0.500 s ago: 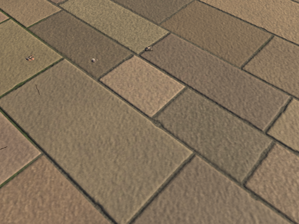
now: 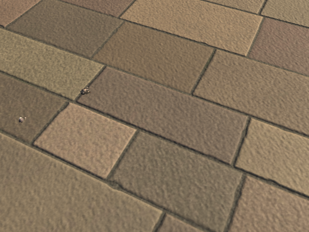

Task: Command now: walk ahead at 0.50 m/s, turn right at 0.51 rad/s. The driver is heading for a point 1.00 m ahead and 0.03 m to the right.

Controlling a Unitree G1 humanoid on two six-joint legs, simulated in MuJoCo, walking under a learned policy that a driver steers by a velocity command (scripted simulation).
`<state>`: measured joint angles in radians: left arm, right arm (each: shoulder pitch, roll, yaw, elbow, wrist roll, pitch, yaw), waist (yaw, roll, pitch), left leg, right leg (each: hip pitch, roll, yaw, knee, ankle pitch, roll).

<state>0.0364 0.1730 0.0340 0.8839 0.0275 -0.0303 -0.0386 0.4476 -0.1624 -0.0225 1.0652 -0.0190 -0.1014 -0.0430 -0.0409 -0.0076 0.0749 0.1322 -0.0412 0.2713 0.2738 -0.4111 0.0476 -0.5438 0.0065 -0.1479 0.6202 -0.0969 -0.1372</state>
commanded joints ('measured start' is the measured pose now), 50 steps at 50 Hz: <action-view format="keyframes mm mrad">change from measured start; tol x32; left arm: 1 219 113 43 14 6 -11 8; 50 294 157 20 -79 -33 41 96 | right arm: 1 24 -192 -41 -39 -7 13 -13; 50 -250 -249 -101 -309 2 153 49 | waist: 1 134 136 -121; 4 143 -207 -307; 50 69 167 -119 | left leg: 1 -12 298 -42 383 1280 49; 4 -783 -21 -174 1245 -148 -16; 25 -475 24 -227 290 280 27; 28 -63 386 -652 209 1345 278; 39 -391 167 -638 -53 155 173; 50 -481 117 -781 -83 -2 76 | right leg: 1 236 94 -27 -42 -125 -77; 4 851 -364 891 -293 -127 -362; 12 387 -117 317 -301 813 -131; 25 556 -149 264 -141 875 17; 27 456 -66 210 151 576 49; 29 177 131 184 594 -514 109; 50 374 101 186 -144 -291 93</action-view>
